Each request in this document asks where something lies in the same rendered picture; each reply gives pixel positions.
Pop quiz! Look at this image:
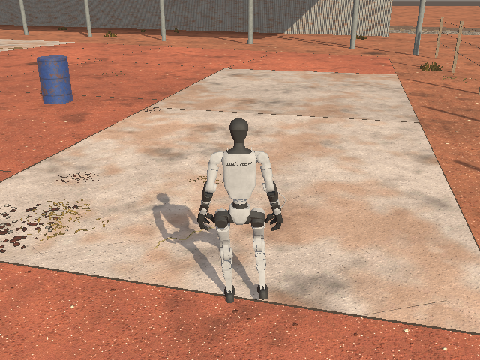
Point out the robot left upper arm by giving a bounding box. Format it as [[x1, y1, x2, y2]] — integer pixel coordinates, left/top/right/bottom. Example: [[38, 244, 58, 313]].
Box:
[[205, 151, 224, 193]]

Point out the left robot hand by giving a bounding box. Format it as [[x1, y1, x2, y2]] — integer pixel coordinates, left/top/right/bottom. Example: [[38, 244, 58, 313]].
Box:
[[197, 213, 215, 231]]

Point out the humanoid robot head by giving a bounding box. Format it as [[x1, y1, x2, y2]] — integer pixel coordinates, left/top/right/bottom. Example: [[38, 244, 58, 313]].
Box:
[[226, 118, 252, 155]]

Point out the left robot foot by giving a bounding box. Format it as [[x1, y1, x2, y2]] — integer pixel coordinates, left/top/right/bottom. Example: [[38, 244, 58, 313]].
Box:
[[224, 285, 235, 303]]

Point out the right robot hand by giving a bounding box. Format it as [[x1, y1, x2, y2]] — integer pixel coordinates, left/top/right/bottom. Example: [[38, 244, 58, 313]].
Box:
[[265, 212, 283, 231]]

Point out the right robot forearm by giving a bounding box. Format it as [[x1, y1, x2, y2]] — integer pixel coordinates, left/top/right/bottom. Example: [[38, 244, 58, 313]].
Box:
[[267, 181, 281, 215]]

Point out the left robot forearm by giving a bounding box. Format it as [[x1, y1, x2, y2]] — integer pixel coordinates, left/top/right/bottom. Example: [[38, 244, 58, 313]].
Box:
[[199, 183, 213, 215]]

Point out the robot right upper arm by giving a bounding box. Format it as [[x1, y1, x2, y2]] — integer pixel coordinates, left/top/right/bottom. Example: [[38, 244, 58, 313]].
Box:
[[255, 151, 275, 193]]

